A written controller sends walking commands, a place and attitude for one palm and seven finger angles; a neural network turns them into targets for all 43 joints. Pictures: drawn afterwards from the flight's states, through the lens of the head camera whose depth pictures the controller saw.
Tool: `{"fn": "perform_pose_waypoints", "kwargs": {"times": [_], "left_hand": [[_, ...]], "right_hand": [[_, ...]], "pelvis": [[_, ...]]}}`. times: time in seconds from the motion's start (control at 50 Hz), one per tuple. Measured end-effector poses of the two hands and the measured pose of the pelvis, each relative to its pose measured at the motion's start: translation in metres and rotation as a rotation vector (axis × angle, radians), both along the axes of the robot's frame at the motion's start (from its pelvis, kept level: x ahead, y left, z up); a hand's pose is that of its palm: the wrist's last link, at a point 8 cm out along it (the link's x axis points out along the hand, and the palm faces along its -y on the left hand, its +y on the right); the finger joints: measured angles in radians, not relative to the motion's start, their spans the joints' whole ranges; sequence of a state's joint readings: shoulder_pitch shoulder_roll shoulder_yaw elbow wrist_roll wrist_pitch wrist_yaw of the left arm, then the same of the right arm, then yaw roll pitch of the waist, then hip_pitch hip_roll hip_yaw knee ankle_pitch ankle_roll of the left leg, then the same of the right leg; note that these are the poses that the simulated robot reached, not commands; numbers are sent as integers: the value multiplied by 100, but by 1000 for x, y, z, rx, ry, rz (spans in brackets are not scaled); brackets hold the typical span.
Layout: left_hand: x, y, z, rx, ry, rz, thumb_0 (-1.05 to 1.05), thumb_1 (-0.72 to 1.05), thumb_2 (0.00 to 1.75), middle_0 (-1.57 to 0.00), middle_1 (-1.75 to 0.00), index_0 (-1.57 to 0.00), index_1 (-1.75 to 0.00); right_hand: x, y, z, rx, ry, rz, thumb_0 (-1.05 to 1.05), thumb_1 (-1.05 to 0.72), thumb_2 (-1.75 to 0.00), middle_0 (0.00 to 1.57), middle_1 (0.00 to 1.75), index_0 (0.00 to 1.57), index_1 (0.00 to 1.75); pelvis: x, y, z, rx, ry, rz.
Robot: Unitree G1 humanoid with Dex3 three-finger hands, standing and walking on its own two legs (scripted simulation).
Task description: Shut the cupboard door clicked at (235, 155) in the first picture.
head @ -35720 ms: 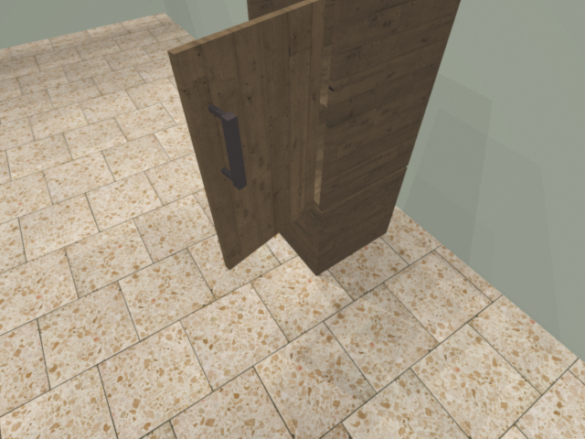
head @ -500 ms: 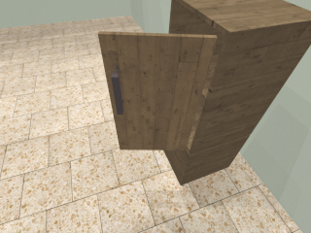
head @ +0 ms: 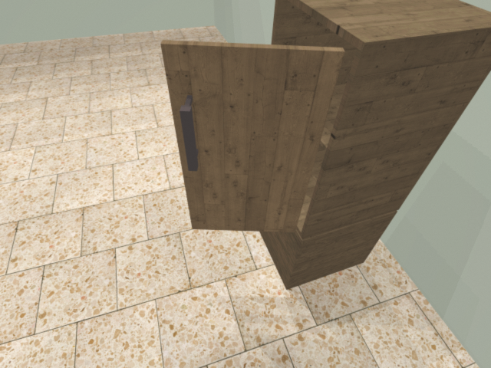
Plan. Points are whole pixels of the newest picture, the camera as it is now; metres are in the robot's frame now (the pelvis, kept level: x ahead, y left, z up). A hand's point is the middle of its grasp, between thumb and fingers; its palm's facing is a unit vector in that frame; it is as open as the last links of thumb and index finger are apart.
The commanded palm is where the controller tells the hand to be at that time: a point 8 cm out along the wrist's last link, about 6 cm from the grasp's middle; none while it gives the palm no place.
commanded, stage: look again from close up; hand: left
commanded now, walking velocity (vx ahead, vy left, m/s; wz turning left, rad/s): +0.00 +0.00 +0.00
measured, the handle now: (191, 134) +0.56 +0.15 +0.07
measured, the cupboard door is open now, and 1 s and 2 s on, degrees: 69 69 69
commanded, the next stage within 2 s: shuffle to correct the standing spot in 0.32 s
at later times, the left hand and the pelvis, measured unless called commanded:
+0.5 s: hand out of the picture -0.02 +0.17 -0.19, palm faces +0.01 -0.99 -0.14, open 7.4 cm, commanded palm none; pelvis +0.00 +0.01 +0.00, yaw -2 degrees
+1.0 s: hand out of the picture -0.04 +0.20 -0.19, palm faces +0.00 -1.00 -0.09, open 7.4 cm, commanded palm none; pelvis +0.01 +0.04 +0.00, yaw -3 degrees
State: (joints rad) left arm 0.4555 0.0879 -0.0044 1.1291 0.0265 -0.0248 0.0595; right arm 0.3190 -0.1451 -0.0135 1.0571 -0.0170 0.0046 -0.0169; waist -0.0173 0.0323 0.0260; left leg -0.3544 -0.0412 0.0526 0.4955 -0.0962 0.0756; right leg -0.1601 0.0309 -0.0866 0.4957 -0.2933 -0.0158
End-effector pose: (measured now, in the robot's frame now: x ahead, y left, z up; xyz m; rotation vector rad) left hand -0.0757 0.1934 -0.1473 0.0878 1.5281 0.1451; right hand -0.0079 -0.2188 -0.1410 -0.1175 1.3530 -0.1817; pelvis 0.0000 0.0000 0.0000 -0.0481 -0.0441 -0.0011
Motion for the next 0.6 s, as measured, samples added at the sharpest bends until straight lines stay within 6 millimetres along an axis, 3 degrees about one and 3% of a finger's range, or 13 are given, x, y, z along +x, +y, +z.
{"fn": "perform_pose_waypoints", "kwargs": {"times": [0.14,0.22,0.36,0.5,0.6], "left_hand": [[52,14,-10,17,-154,-28,0,91,90,-19,-30,-20,-30],[65,20,-5,32,-215,-31,0,91,90,-19,-30,-20,-30],[52,26,-8,22,-180,-41,0,91,90,-19,-30,-20,-30],[48,28,-13,-7,-144,-48,0,91,90,-19,-30,-20,-30],[24,28,-2,-14,-91,-28,0,91,90,-19,-30,-20,-30]], "right_hand": [[9,-2,1,-25,-53,-4,1,-92,-90,20,30,20,29],[15,-6,5,-31,-68,2,1,-92,-90,20,30,20,29],[22,-10,14,-58,-114,-4,1,-92,-90,20,30,20,29],[6,-1,19,-65,-56,-9,1,-92,-90,20,30,20,29],[1,2,19,-50,-34,-21,1,-91,-90,20,30,20,29]], "pelvis": [[2,2,-4,12,1,-8],[-1,2,-2,20,7,-18],[0,2,-1,9,6,-24],[-1,8,1,11,14,-27],[-4,11,7,21,27,-47]]}}
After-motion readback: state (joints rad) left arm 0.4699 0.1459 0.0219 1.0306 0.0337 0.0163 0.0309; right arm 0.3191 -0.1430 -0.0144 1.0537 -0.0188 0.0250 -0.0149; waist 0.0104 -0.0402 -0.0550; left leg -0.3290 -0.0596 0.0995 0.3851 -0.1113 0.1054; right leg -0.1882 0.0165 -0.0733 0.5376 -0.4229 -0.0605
